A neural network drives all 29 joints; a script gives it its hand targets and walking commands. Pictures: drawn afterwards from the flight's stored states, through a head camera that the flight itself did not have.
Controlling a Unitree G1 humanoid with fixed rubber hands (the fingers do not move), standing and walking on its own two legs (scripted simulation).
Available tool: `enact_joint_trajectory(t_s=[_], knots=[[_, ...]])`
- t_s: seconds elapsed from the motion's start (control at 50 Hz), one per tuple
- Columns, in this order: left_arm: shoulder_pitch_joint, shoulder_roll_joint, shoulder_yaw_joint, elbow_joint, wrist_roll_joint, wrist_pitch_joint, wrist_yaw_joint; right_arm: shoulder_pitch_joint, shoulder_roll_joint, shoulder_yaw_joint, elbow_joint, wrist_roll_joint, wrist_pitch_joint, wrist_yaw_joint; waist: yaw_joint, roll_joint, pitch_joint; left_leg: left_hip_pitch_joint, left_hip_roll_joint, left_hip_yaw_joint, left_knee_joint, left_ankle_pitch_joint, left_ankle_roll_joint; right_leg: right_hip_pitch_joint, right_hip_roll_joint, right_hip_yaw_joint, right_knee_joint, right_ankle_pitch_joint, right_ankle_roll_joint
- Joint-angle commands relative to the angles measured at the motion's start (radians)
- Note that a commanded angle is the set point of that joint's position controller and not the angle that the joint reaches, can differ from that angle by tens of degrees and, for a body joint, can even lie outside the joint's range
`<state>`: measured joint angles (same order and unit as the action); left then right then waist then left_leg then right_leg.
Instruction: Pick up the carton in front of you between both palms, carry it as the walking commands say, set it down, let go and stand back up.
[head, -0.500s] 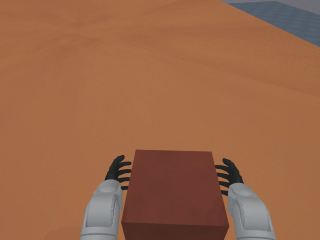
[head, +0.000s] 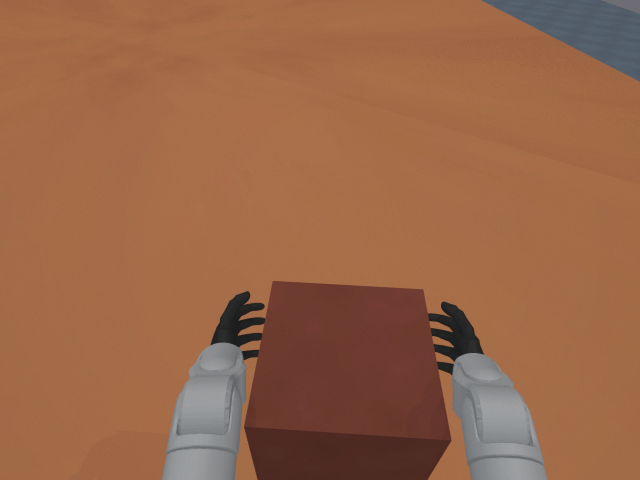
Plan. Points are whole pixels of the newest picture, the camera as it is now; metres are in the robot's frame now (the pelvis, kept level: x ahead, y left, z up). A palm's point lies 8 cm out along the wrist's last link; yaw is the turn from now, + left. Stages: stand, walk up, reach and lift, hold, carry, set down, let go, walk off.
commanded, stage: hold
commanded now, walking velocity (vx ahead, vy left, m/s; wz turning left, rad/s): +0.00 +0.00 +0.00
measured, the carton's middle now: (341, 396) +0.28 +0.00 -0.06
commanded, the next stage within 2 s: set down in 0.82 s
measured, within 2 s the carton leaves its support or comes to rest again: neither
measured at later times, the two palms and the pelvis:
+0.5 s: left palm (236, 356) +0.27 +0.13 +0.05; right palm (486, 383) +0.25 -0.16 +0.04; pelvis -0.03 +0.00 +0.00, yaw -2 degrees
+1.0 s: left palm (248, 328) +0.31 +0.13 +0.05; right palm (484, 362) +0.28 -0.17 +0.04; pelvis -0.01 +0.01 +0.00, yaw -5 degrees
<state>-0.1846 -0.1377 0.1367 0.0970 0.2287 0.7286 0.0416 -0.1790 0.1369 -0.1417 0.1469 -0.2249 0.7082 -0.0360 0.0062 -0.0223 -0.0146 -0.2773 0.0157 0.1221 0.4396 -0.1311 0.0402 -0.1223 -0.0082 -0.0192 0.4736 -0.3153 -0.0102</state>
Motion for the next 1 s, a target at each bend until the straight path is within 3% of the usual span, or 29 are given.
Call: enact_joint_trajectory(t_s=[0.0,0.1,0.18,0.34,0.52,0.6,0.86,0.9,0.98], knots=[[-0.404,-0.907,-0.55,-0.06,-0.233,-0.037,-0.232,-0.411,0.868,0.475,-0.061,0.215,-0.058,0.23,-0.016,0.019,-0.256,0.511,-0.055,-0.238,-0.004,0.407,-0.038,-0.173,0.078,0.153,-0.143,0.299,-0.039],[-0.391,-0.901,-0.506,-0.007,-0.198,-0.043,-0.21,-0.479,0.87,0.459,-0.008,0.221,-0.082,0.241,0.012,0.056,-0.219,0.569,-0.06,-0.225,-0.019,0.264,-0.035,-0.243,0.065,0.176,-0.178,0.165,-0.051],[-0.439,-0.932,-0.513,0.031,-0.209,-0.044,-0.231,-0.502,0.906,0.439,0.045,0.205,-0.09,0.246,-0.01,0.022,-0.163,0.571,-0.066,-0.213,-0.023,0.165,-0.033,-0.291,0.046,0.182,-0.207,0.088,-0.061],[-0.496,-0.97,-0.475,0.133,-0.202,-0.043,-0.265,-0.609,0.955,0.425,0.098,0.202,-0.104,0.257,0.005,-0.03,-0.114,0.578,-0.072,-0.209,-0.02,-0.012,-0.03,-0.357,0.015,0.185,-0.237,-0.063,-0.078],[-0.542,-1.026,-0.453,0.216,-0.192,-0.04,-0.292,-0.702,0.988,0.414,0.141,0.212,-0.113,0.284,0.017,0.017,-0.139,0.552,-0.062,-0.238,-0.039,-0.112,-0.041,-0.346,0.028,0.174,-0.201,-0.094,-0.072],[-0.554,-1.032,-0.444,0.229,-0.194,-0.036,-0.292,-0.695,0.982,0.391,0.167,0.203,-0.107,0.289,0.015,0.035,-0.134,0.537,-0.051,-0.252,-0.053,-0.119,-0.051,-0.326,0.036,0.168,-0.185,-0.071,-0.066],[-0.538,-1.012,-0.436,0.206,-0.2,-0.034,-0.277,-0.666,0.963,0.391,0.116,0.201,-0.083,0.274,0.006,0.043,-0.194,0.54,-0.036,-0.244,-0.053,0.124,-0.058,-0.228,0.07,0.159,-0.17,0.085,-0.044],[-0.568,-0.994,-0.406,0.222,-0.186,-0.045,-0.276,-0.685,0.962,0.362,0.141,0.184,-0.088,0.273,0.01,0.025,-0.186,0.527,-0.035,-0.245,-0.045,0.113,-0.053,-0.241,0.073,0.159,-0.161,0.069,-0.044],[-0.681,-0.949,-0.28,0.353,-0.117,-0.103,-0.279,-0.765,0.949,0.235,0.286,0.107,-0.138,0.261,0.011,0.011,-0.119,0.456,-0.041,-0.239,-0.017,-0.035,-0.038,-0.325,0.067,0.159,-0.125,-0.031,-0.048]])
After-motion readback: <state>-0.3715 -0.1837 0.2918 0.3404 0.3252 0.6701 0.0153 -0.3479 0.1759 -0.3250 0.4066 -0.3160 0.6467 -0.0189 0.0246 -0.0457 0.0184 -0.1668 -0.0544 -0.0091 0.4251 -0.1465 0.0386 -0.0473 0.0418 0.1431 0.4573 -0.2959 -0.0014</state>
